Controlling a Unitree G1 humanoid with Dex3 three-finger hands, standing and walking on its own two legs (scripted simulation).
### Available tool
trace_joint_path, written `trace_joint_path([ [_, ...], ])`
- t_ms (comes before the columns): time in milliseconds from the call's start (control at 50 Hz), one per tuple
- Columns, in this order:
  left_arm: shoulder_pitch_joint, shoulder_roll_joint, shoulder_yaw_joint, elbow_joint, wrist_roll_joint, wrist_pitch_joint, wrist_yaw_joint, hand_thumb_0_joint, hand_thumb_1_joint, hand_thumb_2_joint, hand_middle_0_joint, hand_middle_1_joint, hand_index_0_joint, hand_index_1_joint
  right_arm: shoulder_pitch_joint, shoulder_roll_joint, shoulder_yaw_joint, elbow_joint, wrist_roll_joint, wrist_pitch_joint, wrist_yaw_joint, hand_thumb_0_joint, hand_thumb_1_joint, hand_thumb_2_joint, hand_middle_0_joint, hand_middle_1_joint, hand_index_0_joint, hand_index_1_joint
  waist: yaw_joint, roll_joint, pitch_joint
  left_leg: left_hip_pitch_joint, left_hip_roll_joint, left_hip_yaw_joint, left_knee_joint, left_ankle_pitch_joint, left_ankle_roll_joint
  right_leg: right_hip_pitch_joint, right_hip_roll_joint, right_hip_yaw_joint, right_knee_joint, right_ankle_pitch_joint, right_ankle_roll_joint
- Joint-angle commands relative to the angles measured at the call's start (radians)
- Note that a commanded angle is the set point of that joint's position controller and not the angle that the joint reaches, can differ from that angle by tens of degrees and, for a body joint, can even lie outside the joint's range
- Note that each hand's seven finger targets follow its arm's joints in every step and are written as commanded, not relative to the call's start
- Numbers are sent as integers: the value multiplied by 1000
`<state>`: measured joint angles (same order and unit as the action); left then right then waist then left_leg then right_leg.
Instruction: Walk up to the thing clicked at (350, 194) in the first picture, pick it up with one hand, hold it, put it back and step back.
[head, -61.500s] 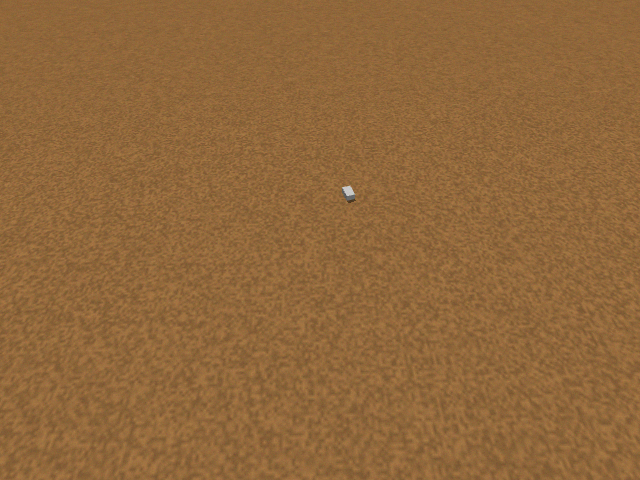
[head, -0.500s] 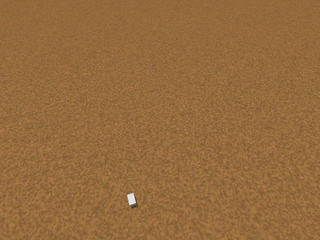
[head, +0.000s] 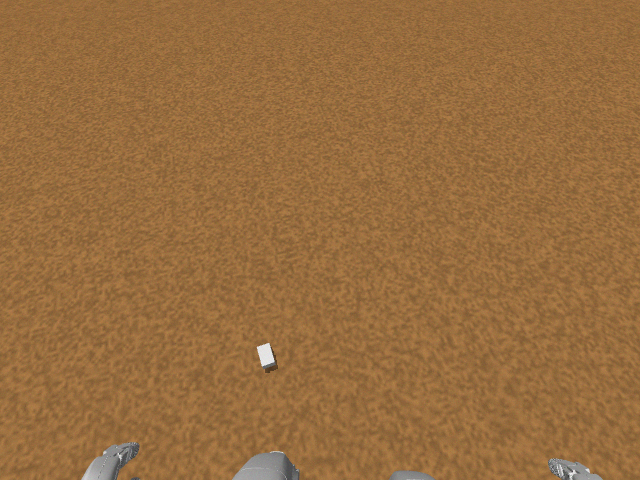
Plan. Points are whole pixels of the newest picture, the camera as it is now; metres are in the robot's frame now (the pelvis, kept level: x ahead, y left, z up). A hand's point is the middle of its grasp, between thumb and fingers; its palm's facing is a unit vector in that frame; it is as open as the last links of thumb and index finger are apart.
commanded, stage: step back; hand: left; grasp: from above
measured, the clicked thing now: (266, 355) +0.48 +0.21 -0.75
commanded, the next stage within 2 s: none
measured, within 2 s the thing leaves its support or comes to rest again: neither
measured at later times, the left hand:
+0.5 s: hand out of the picture +0.04 +0.29 -0.17, palm faces -0.11 -0.92 -0.37, open 7.4 cm
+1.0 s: hand out of the picture -0.08 +0.30 -0.16, palm faces +0.00 -0.93 -0.36, open 7.4 cm
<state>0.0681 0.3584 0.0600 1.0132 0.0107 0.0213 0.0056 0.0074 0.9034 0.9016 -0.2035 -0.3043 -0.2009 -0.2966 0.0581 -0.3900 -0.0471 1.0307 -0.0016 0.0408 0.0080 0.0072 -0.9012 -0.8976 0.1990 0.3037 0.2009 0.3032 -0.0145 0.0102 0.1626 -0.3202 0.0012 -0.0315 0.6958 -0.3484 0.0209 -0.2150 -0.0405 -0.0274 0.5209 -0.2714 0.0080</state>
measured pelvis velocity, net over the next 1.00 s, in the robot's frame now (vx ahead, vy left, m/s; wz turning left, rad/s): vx -0.22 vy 0.05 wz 0.01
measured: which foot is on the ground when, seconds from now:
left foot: down 0.00-0.58, up 0.60-0.90, down 0.92-1.00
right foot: down 0.00-0.10, up 0.12-0.52, down 0.54-0.94, up 0.96-1.00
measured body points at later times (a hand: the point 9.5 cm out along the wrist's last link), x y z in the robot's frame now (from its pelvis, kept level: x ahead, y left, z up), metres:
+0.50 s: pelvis -0.08 +0.04 -0.01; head -0.01 +0.04 +0.43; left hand +0.05 +0.34 -0.14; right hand +0.01 -0.28 -0.13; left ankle -0.02 +0.12 -0.74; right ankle -0.11 -0.09 -0.72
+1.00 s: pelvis -0.22 +0.05 -0.01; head -0.16 +0.07 +0.43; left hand -0.08 +0.35 -0.13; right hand -0.15 -0.27 -0.12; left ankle -0.22 +0.16 -0.74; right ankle -0.14 -0.08 -0.71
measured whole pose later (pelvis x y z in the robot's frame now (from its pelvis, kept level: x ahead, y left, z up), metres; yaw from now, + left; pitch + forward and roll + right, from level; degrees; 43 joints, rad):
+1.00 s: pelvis -0.22 +0.05 -0.01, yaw +1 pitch -4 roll +1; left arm 0.09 0.39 0.07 0.78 0.02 0.07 0.01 0.01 0.90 0.90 -0.20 -0.30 -0.20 -0.30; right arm 0.18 -0.36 -0.04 0.90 -0.04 0.03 0.00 0.01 -0.90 -0.90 0.20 0.30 0.20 0.30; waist -0.01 -0.07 0.20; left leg -0.24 -0.05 -0.03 0.65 -0.35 0.03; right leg -0.45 0.00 0.06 0.83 -0.41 -0.01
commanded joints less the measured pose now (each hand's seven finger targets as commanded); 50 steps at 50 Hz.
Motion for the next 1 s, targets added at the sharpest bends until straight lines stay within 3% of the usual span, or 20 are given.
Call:
trace_joint_path([
  [0,-103,276,64,-143,17,-9,19,0,900,900,-200,-300,-200,-300,106,-164,-46,-79,5,-1,4,0,-900,-900,200,300,200,300,-27,-209,-184,51,-18,-14,83,-95,30,-29,-253,176,-56,449,-210],
  [20,-101,264,61,-149,14,-6,19,0,900,900,-200,-300,-200,-300,115,-167,-48,-82,6,-8,2,0,-900,-900,200,300,200,300,-27,-196,-193,42,-13,-1,-10,0,29,10,-219,149,-2,455,-179],
  [60,-85,228,52,-166,-8,9,18,0,900,900,-200,-300,-200,-300,108,-213,-59,-94,-11,-23,-8,0,-900,-900,200,300,200,300,-18,-1,-194,75,113,-122,-225,548,54,-13,-64,56,208,313,-85],
  [80,-76,185,44,-183,-20,15,21,0,900,900,-200,-300,-200,-300,109,-267,-73,-105,-22,-29,-13,0,-900,-900,200,300,200,300,-18,128,-201,171,211,-272,-268,785,101,-137,80,51,343,54,-48],
  [100,-46,164,43,-179,-15,27,29,0,900,900,-200,-300,-200,-300,136,-276,-76,-108,-31,-34,-16,0,-900,-900,200,300,200,300,-14,126,-215,255,267,-339,-268,868,135,-235,135,135,437,-330,-50],
  [120,-25,166,39,-182,-12,29,36,0,900,900,-200,-300,-200,-300,142,-304,-80,-119,-24,-39,-21,0,-900,-900,200,300,200,300,-26,146,-250,286,318,-374,-243,967,182,-254,140,190,523,-391,-49],
  [220,46,213,48,-160,-17,34,40,0,900,900,-200,-300,-200,-300,26,-219,-66,-190,-30,-37,-45,0,-900,-900,200,300,200,300,33,134,-254,281,203,-185,-215,745,139,-283,131,228,659,-222,-31],
  [380,40,202,56,-203,-1,13,32,0,900,900,-200,-300,-200,-300,121,-222,-76,-212,-23,-32,-48,0,-900,-900,200,300,200,300,-34,117,-220,347,272,-212,-201,698,230,-241,84,150,392,-242,12],
  [460,92,199,64,-189,8,3,18,0,900,900,-200,-300,-200,-300,75,-237,-75,-234,-21,-26,-39,0,-900,-900,200,300,200,300,-15,122,-248,241,260,-212,-196,480,201,-106,54,89,171,-175,-15],
  [520,194,201,71,-156,19,-11,13,0,900,900,-200,-300,-200,-300,20,-227,-65,-240,-3,-17,-30,0,-900,-900,200,300,200,300,41,64,-260,65,187,-140,-110,320,105,87,26,111,-64,96,-64],
  [560,137,317,98,-191,17,-11,8,0,900,900,-200,-300,-200,-300,5,-159,-46,-255,5,-15,-28,0,-900,-900,200,300,200,300,40,-234,-151,-159,-74,3,143,-123,-9,12,-245,486,-193,134,-237],
  [580,59,367,102,-238,31,-14,11,0,900,900,-200,-300,-200,-300,18,-183,-60,-241,-2,-6,-36,0,-900,-900,200,300,200,300,51,-288,-111,-88,-100,-63,383,-284,-24,-175,-372,609,-232,159,-348],
  [680,-27,229,84,-282,22,-16,22,0,900,900,-200,-300,-200,-300,138,-181,-46,-186,10,-13,-33,0,-900,-900,200,300,200,300,-10,-133,-126,-142,-150,-133,504,-124,-33,-46,-161,258,-132,345,-203],
  [820,86,235,79,-303,26,3,29,0,900,900,-200,-300,-200,-300,139,-162,-37,-227,-5,-31,-40,0,-900,-900,200,300,200,300,55,-211,-243,-109,-24,-42,19,-166,-36,240,-202,247,-3,501,-218],
  [880,37,257,74,-315,4,23,19,0,900,900,-200,-300,-200,-300,235,-165,-53,-180,-19,-40,-36,0,-900,-900,200,300,200,300,-2,-178,-262,83,-35,36,-311,152,-19,124,-156,192,105,416,-156],
  [900,51,227,65,-328,2,28,15,0,900,900,-200,-300,-200,-300,221,-203,-66,-189,-29,-43,-35,0,-900,-900,200,300,200,300,8,-94,-250,147,27,-73,-315,227,3,2,-106,174,139,267,-103],
  [920,64,188,57,-337,-2,29,13,0,900,900,-200,-300,-200,-300,203,-286,-85,-201,-43,-44,-33,0,-900,-900,200,300,200,300,13,113,-247,219,230,-342,-345,334,77,-188,13,105,282,20,-53],
  [940,1,213,73,-341,-3,26,22,0,900,900,-200,-300,-200,-300,139,-369,-96,-225,-39,-39,-23,0,-900,-900,200,300,200,300,-19,247,-188,73,373,-492,-385,382,229,-234,129,96,460,-338,-19],
  [960,-37,235,84,-338,9,26,30,0,900,900,-200,-300,-200,-300,103,-380,-99,-238,-41,-45,-30,0,-900,-900,200,300,200,300,-43,241,-139,-66,434,-580,-413,368,307,-191,110,218,639,-382,-15],
  [980,-17,246,84,-319,9,27,28,0,900,900,-200,-300,-200,-300,63,-337,-89,-239,-41,-49,-37,0,-900,-900,200,300,200,300,-13,182,-115,-76,406,-480,-390,362,297,-197,103,237,706,-332,-20],
])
